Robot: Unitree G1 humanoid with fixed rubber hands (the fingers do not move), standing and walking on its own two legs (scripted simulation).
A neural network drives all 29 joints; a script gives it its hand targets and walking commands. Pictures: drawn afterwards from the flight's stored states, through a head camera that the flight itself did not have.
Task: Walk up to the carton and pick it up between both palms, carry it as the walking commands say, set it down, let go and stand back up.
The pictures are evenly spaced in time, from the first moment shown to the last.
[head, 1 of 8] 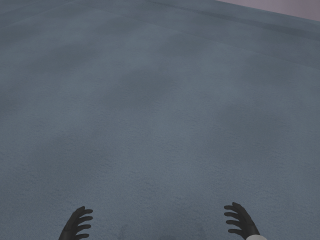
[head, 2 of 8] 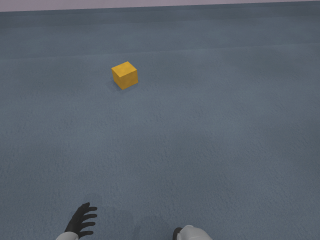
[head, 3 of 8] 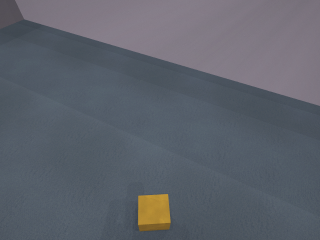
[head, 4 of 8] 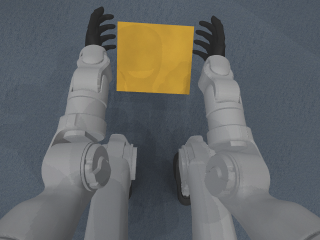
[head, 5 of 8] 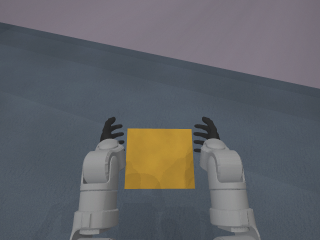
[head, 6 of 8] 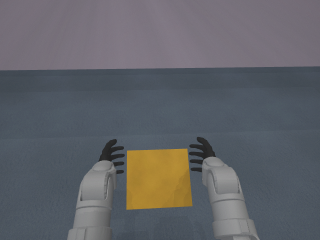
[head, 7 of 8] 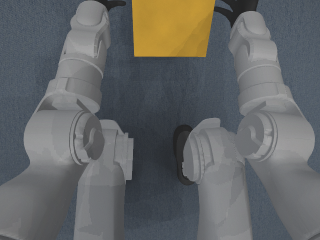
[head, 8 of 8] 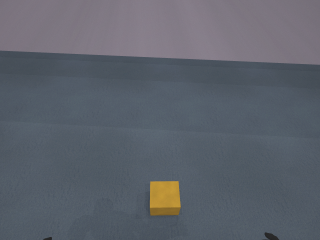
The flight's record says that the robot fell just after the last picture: no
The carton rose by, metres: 0.68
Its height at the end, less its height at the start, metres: +0.00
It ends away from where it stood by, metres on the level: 0.90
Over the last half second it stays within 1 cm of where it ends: yes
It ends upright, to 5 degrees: yes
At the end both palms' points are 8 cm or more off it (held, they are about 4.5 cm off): yes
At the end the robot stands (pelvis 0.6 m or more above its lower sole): yes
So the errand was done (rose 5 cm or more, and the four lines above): yes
